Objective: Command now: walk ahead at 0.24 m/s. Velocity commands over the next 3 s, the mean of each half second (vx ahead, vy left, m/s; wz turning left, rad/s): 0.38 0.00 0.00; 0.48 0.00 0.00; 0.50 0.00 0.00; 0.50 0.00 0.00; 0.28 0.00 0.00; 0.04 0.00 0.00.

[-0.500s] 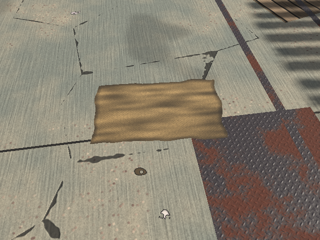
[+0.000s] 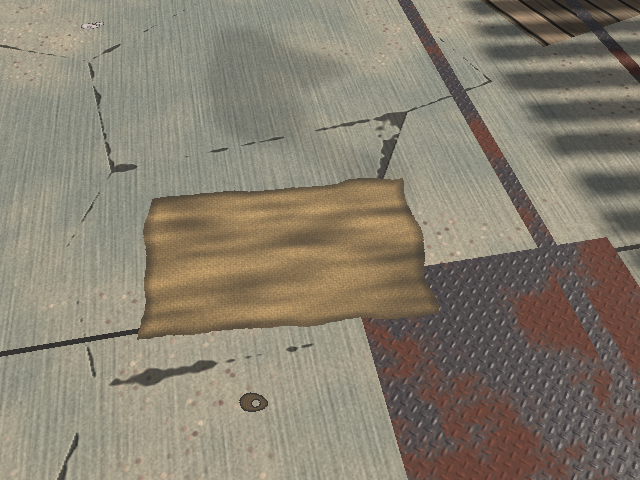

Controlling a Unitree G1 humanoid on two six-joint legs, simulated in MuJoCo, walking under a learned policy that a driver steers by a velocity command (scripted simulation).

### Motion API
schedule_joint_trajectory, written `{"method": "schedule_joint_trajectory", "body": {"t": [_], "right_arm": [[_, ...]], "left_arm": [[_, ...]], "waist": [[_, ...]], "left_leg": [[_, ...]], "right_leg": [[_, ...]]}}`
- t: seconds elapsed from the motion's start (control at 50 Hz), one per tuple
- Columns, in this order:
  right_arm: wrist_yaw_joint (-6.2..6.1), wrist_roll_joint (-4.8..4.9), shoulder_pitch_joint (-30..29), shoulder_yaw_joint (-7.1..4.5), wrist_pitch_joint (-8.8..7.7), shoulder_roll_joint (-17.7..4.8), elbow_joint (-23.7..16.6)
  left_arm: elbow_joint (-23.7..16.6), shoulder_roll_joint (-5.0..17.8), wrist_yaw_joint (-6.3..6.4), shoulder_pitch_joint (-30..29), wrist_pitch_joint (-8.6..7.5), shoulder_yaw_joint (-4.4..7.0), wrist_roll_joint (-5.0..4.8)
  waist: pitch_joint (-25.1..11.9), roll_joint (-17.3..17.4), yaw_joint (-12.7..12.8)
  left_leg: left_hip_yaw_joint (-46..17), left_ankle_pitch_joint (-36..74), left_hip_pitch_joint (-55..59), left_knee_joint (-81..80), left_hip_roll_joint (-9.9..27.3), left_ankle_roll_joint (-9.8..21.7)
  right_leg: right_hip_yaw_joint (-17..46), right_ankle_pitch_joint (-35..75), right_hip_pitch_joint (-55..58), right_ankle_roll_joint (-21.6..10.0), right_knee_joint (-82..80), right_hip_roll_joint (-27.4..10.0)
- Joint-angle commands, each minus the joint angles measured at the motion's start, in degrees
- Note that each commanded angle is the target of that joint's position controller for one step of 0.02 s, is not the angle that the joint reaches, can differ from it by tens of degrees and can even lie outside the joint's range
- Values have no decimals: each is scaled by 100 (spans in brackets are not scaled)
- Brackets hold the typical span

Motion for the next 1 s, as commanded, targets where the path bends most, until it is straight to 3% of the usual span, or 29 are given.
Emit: {"method": "schedule_joint_trajectory", "body": {"t": [0.02,0.1,0.16,0.18,0.2,0.22,0.24,0.28,0.3,0.34,0.38,0.48,0.56,0.62,0.66,0.68,0.7,0.72,0.74,0.76,0.78,0.8,0.84,0.86,0.9,0.94,1.0], "right_arm": [[-155,160,-318,-317,-16,-1200,-441],[-244,269,-136,-354,22,-1123,-412],[-268,367,-206,-343,123,-1061,-436],[-265,372,-318,-303,145,-919,-500],[-241,340,-552,-217,143,-601,-651],[-188,319,-522,-162,58,-292,-753],[-158,237,-596,-220,-41,-575,-797],[-93,236,-329,-302,-95,-833,-610],[-105,184,-334,-324,-98,-826,-553],[-96,139,-518,-328,-85,-681,-530],[-87,160,-698,-307,-52,-511,-561],[-46,232,-1523,-239,-52,-325,-816],[68,297,-1983,-189,-88,-311,-972],[147,303,-1995,-195,-135,-401,-1067],[141,271,-1280,-325,-161,-652,-904],[103,294,-260,-485,-160,-909,-574],[41,251,946,-632,-153,-1338,-297],[49,189,1530,-726,-103,-1838,-140],[60,173,1377,-568,-106,-1340,-150],[65,178,800,-462,-127,-1008,-240],[80,180,271,-388,-137,-779,-370],[117,137,-45,-336,-153,-593,-405],[129,79,-73,-278,-181,-377,-284],[104,89,25,-282,-193,-415,-212],[31,92,208,-307,-214,-597,-99],[-46,95,411,-320,-194,-705,-28],[-111,118,642,-317,-152,-779,10]], "left_arm": [[-32,571,18,743,92,162,-7],[10,516,-52,460,-65,224,-7],[265,376,-77,844,-133,268,-26],[405,364,-74,1146,-136,283,-24],[558,501,-64,1676,-166,313,-1],[526,1019,-71,1723,-168,426,-24],[449,1204,-89,1565,-269,471,86],[191,832,-132,847,-454,375,17],[143,795,-166,761,-466,362,-29],[233,637,-191,1040,-479,306,-21],[347,598,-185,1368,-459,280,-1],[403,723,-133,1687,-406,266,3],[520,799,-125,1931,-344,298,-52],[585,881,-115,1885,-281,365,-114],[548,975,-109,1644,-239,413,-122],[501,894,-110,1505,-222,388,-100],[319,746,-123,1356,-235,316,-20],[195,-84,-187,1899,-367,82,-16],[287,281,-216,1693,-542,175,-155],[94,663,-222,1170,-620,282,-274],[17,730,-177,837,-626,303,-251],[-13,702,-122,668,-586,356,-163],[3,417,-91,873,-422,375,-127],[-14,330,-90,889,-362,375,-139],[-179,368,-95,554,-296,396,-105],[-385,421,-115,27,-289,400,-46],[-597,347,-194,-667,-313,340,-49]], "waist": [[-516,945,259],[-351,717,260],[-326,568,545],[-217,431,669],[-164,-292,787],[22,-1388,604],[324,-1217,524],[284,-655,125],[152,-488,95],[53,-352,173],[51,-417,266],[282,-534,555],[554,-595,720],[651,-681,575],[249,-760,106],[-348,-624,-373],[-1276,-82,-835],[-2234,1694,-594],[-2294,1504,-646],[-1401,1250,-499],[-970,740,-295],[-617,465,-117],[-418,682,164],[-316,684,221],[-81,586,265],[72,466,180],[199,438,12]], "left_leg": [[-1828,-2329,-482,-1597,1806,1009],[-1904,-2752,-314,-1660,1864,806],[-1573,-3150,-616,-1239,1573,550],[-1367,-3196,-853,-845,1332,360],[-934,-2841,-1578,513,916,95],[-93,-2227,-2851,2017,256,-139],[-651,-1966,-3364,2803,464,-12],[-922,-1050,-3477,3240,722,-29],[-866,-784,-3368,3251,792,-91],[-682,-212,-3118,3301,844,-237],[-543,139,-3030,3189,875,-347],[-322,660,-2519,2000,846,-477],[-170,425,-2216,1341,781,-434],[-150,-117,-1814,962,737,-216],[52,-381,-637,796,462,-11],[121,-286,672,731,317,156],[-877,-322,2641,917,1199,483],[-3649,-1481,4596,178,2674,1369],[-4495,-1716,4315,-431,2727,1324],[-3536,-1275,3563,-415,2525,1032],[-2744,-635,2650,-497,2304,855],[-2191,-177,1867,-669,2055,758],[-1589,144,1135,-977,1729,682],[-1442,301,972,-1091,1691,723],[-1266,650,843,-1255,1721,799],[-1175,825,975,-1333,1748,814],[-884,799,1048,-1412,1595,660]], "right_leg": [[-240,348,837,-132,-407,2],[-384,416,901,-362,-1155,49],[-727,575,1790,-584,-2372,313],[-668,393,2088,-710,-2869,288],[452,-334,2618,-956,-3627,-497],[2191,-1508,3058,-1353,-4378,-1575],[3017,-2120,2684,-1628,-4719,-1961],[2278,-1120,2712,-1278,-4674,-1553],[1876,-636,2734,-1126,-4672,-1393],[1227,392,2635,-1050,-4671,-1149],[829,973,2598,-1074,-4665,-1005],[321,1597,2522,-1048,-4702,-878],[194,1739,2780,-1090,-4547,-1028],[205,2155,3017,-1044,-4261,-1249],[42,3844,2975,-926,-3477,-1207],[-225,4729,2683,-786,-2399,-927],[-464,3777,1407,-571,-631,-621],[-488,205,-857,-181,1566,473],[436,-818,-1410,-298,2514,411],[328,-447,-1823,-430,2771,86],[145,113,-1598,-473,2566,-220],[70,497,-1317,-472,2230,-387],[75,849,-733,-506,1806,-561],[33,889,-696,-493,1650,-575],[-17,1184,-986,-399,1231,-613],[-33,1686,-1392,-286,576,-627],[-154,2538,-1319,-269,-619,-486]]}}
Next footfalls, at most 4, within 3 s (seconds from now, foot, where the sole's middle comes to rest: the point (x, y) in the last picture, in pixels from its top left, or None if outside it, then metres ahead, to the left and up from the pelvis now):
0.20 right None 0.08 -0.14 -0.77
0.70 left None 0.38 0.14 -0.77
1.24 right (367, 379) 0.71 -0.09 -0.77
1.82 left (262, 274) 1.00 0.16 -0.77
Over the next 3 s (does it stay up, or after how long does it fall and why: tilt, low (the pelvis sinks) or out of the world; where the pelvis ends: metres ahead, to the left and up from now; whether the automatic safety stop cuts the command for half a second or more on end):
stays up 1.21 0.07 0.00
